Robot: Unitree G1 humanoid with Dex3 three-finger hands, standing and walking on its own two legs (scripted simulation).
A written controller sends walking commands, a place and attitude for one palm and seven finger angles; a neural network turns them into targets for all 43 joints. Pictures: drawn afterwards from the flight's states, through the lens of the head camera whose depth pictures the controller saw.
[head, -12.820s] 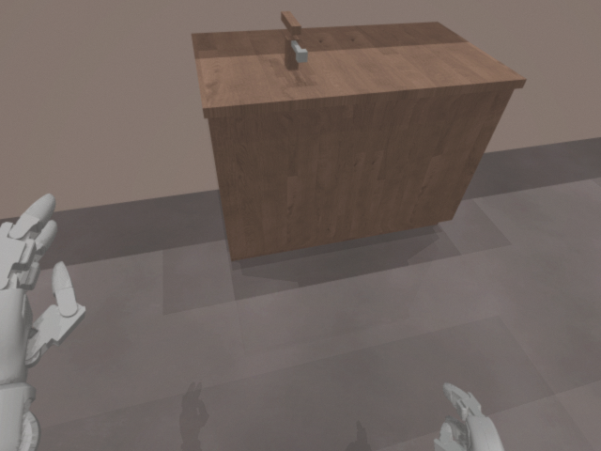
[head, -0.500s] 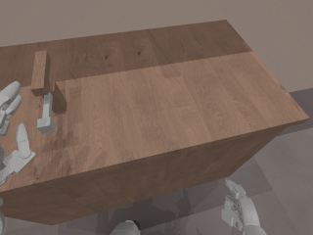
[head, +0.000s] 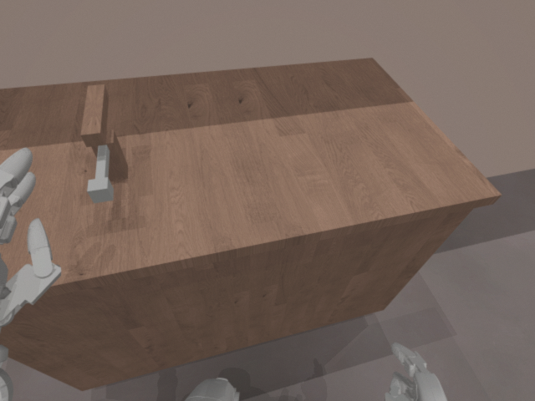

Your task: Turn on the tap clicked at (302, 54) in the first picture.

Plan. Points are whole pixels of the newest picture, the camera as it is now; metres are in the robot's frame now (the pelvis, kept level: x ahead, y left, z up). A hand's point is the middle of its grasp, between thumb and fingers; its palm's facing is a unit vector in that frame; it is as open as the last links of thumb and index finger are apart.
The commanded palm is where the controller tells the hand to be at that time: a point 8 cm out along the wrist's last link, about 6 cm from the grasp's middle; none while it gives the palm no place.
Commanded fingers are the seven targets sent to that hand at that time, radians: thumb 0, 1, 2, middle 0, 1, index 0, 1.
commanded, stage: come to a stop and stand still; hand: left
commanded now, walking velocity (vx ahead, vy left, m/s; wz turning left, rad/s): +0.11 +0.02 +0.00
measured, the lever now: (100, 190) +0.38 +0.30 +0.08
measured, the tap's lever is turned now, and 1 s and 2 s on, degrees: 0 0 0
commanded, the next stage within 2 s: look again from close up in 1.06 s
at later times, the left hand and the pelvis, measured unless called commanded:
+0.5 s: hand out of the picture +0.20 +0.30 +0.18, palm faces +0.42 -0.75 -0.51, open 7.4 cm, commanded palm +0.15 +0.31 +0.19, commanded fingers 0.00 0.90 0.90 -0.20 -0.30 -0.20 -0.30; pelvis -0.01 +0.02 +0.01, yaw +2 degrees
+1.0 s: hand out of the picture +0.18 +0.30 +0.20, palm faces +0.48 -0.80 -0.35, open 7.4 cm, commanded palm +0.13 +0.32 +0.19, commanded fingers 0.00 0.90 0.90 -0.20 -0.30 -0.20 -0.30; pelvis -0.03 +0.04 +0.01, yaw -1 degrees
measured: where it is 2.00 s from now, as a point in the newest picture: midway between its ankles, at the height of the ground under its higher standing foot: outside the picture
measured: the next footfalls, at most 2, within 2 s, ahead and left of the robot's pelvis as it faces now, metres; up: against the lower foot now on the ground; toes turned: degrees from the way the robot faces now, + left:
left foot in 0.08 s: +0.02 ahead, +0.11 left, +0.00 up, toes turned +3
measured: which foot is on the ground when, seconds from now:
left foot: up 0.00-0.06, down 0.08-1.00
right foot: down 0.00-1.00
